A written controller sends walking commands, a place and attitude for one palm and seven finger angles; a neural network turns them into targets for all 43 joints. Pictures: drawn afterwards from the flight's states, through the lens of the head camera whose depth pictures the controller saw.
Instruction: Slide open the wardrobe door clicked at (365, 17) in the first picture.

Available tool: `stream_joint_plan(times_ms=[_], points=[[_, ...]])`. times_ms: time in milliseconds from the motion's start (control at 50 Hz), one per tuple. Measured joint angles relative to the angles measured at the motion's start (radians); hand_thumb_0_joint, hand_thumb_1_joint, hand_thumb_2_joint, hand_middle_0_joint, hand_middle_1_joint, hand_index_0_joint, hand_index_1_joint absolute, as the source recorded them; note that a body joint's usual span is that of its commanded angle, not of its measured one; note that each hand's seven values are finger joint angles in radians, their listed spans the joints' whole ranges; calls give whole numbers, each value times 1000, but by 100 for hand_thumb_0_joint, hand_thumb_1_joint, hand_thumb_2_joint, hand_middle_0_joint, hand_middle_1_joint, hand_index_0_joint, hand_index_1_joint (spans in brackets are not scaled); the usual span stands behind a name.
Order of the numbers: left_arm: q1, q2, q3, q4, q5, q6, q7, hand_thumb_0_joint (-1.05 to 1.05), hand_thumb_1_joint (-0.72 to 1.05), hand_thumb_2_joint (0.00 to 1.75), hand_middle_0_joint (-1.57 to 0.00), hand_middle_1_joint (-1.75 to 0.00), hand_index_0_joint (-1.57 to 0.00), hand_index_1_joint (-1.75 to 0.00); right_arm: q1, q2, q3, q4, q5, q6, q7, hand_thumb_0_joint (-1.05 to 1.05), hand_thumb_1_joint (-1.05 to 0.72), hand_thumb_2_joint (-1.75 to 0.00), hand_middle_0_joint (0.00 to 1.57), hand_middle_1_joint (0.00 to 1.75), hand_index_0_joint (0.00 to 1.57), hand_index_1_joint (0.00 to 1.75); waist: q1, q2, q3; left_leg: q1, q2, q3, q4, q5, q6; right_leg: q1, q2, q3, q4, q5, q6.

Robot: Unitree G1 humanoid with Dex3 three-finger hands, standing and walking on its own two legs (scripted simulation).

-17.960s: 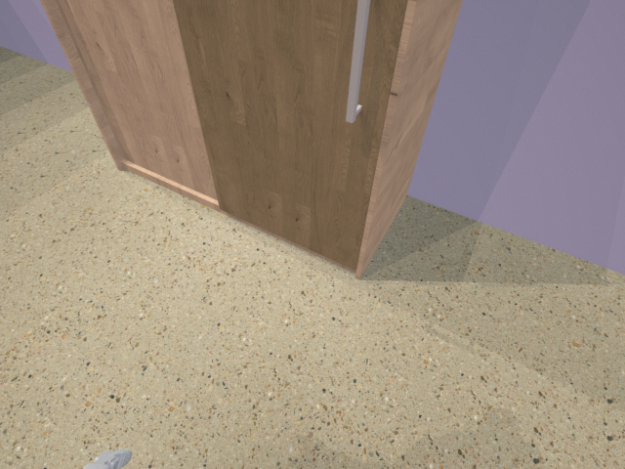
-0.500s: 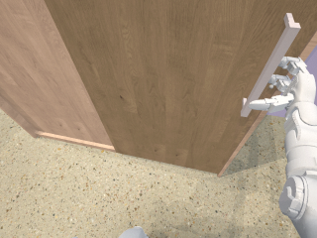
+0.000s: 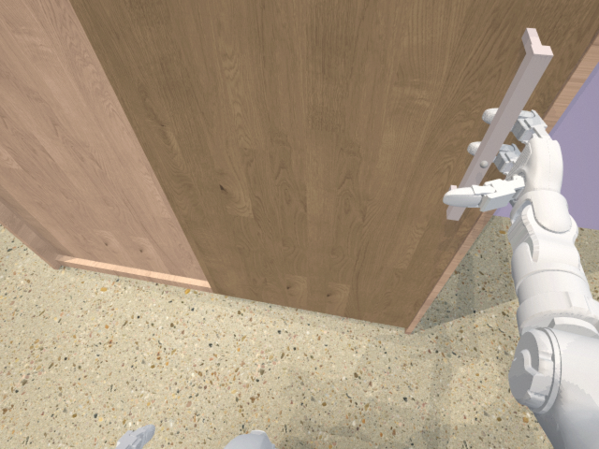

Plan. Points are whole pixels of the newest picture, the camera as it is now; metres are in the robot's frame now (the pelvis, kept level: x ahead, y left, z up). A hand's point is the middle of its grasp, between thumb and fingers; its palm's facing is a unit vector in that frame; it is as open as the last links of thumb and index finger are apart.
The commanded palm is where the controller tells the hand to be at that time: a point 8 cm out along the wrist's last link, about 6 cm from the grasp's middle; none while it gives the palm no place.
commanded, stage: slide the fingers in behind the handle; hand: right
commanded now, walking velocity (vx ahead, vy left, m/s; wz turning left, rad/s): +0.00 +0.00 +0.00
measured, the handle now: (485, 141) +0.53 -0.18 +0.12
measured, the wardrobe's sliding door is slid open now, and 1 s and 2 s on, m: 0.00 0.00 0.00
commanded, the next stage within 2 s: grip the handle and tug to test in 0.92 s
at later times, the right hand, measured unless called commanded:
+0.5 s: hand (480, 166) +0.48 -0.16 +0.12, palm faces +0.07 +1.00 +0.01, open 14.0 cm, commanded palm +0.45 -0.21 +0.12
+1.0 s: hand (479, 165) +0.47 -0.16 +0.13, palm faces +0.06 +1.00 +0.00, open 14.0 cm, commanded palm +0.44 -0.20 +0.12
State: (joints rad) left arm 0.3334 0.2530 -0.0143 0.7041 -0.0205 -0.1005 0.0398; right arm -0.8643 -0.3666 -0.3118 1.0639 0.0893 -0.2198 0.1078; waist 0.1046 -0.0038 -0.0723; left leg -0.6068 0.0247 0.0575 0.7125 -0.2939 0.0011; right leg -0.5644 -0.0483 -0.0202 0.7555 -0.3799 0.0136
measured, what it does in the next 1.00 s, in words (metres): stands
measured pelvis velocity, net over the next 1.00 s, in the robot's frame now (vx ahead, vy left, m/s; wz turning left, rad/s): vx -0.01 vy -0.01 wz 0.00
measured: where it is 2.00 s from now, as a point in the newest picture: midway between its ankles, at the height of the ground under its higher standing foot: outside the picture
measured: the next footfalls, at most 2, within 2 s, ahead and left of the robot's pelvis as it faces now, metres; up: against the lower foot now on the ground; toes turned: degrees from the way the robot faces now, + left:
none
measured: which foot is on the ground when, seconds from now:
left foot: down 0.00-1.00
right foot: down 0.00-1.00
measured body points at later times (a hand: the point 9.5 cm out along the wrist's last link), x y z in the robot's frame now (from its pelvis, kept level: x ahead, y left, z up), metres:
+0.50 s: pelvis +0.00 +0.00 +0.00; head +0.05 +0.00 +0.45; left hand +0.04 +0.27 -0.11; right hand +0.47 -0.22 +0.13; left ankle +0.03 +0.12 -0.71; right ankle -0.01 -0.13 -0.71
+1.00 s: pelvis -0.01 -0.01 +0.00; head +0.05 -0.01 +0.45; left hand +0.04 +0.26 -0.11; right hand +0.46 -0.21 +0.13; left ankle +0.03 +0.12 -0.71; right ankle -0.01 -0.13 -0.71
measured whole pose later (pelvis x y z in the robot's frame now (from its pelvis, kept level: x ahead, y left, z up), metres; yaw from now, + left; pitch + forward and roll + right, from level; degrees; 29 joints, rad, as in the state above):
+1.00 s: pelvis -0.01 -0.01 +0.00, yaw +0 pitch +10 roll +1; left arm 0.36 0.25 -0.01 0.72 -0.02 -0.11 0.03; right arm -0.85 -0.34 -0.28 1.05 0.09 -0.24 0.07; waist 0.11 -0.01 -0.08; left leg -0.61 0.03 0.05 0.71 -0.28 -0.01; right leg -0.57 -0.04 -0.03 0.76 -0.38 0.01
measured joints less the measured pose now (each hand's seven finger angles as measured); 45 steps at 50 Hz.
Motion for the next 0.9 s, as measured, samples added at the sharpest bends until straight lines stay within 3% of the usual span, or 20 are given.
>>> stream_joint_plan(times_ms=[400, 900], points=[[33, 7, 13, 21, -1, -1, -1, 1, 90, 90, -20, -30, -20, -30, 17, -6, -9, -6, 6, -21, -8, -2, 50, -30, 30, 120, 30, 120, 10, -2, 3, 3, -9, -5, -9, 11, 4, 5, -8, -5, -8, 7, 4], [18, -5, 4, 19, 2, -7, -5, 1, 90, 90, -20, -30, -20, -30, 4, 25, 31, -2, 8, -22, -29, -2, 50, -30, 30, 120, 30, 120, -1, -1, -1, 3, 3, -6, -3, 11, -6, -1, 5, -3, 7, 5, -7]])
